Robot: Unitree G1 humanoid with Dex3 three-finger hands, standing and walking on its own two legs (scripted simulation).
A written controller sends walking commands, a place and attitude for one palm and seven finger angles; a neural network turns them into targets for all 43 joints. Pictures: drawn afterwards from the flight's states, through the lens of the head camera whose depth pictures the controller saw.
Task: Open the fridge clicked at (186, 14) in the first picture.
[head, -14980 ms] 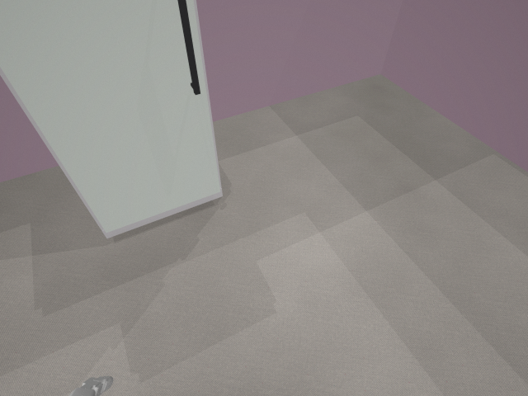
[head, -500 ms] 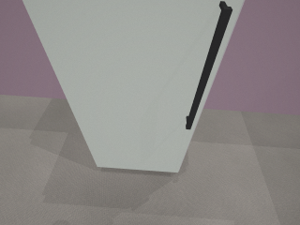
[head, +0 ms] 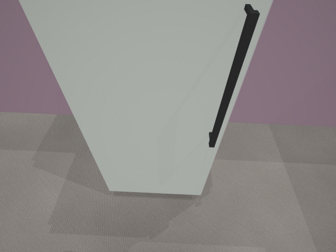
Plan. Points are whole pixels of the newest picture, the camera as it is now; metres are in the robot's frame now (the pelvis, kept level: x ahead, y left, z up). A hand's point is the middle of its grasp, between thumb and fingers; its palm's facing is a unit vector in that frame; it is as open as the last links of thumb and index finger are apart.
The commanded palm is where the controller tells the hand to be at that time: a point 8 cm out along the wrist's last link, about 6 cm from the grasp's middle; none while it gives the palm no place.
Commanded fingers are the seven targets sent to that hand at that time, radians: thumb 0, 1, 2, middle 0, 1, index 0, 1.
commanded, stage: look again from close up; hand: right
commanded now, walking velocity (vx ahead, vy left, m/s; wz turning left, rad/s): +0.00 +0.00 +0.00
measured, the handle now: (225, 93) +0.51 -0.13 +0.11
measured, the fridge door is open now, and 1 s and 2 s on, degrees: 0 0 0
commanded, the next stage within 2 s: raise the hand to about handle height in 0.68 s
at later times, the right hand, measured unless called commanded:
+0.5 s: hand out of the picture +0.03 -0.20 -0.17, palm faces +0.01 +0.97 -0.25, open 7.4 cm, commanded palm none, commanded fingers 0.00 -0.90 -0.90 0.20 0.30 0.20 0.30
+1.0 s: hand (268, 229) +0.19 -0.21 -0.01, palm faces +0.21 +0.98 -0.04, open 7.7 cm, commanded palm +0.10 -0.26 -0.05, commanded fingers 0.00 -0.62 -0.78 0.22 0.48 0.22 0.48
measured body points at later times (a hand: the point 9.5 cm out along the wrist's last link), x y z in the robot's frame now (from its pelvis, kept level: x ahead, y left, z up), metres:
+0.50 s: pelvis +0.00 +0.00 +0.00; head +0.01 +0.01 +0.45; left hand +0.03 +0.25 -0.15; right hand +0.03 -0.25 -0.15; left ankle -0.01 +0.12 -0.74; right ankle -0.02 -0.12 -0.74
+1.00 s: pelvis -0.03 +0.00 -0.02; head -0.01 +0.01 +0.43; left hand +0.12 +0.25 -0.12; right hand +0.17 -0.26 +0.00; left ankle -0.01 +0.12 -0.74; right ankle -0.02 -0.12 -0.74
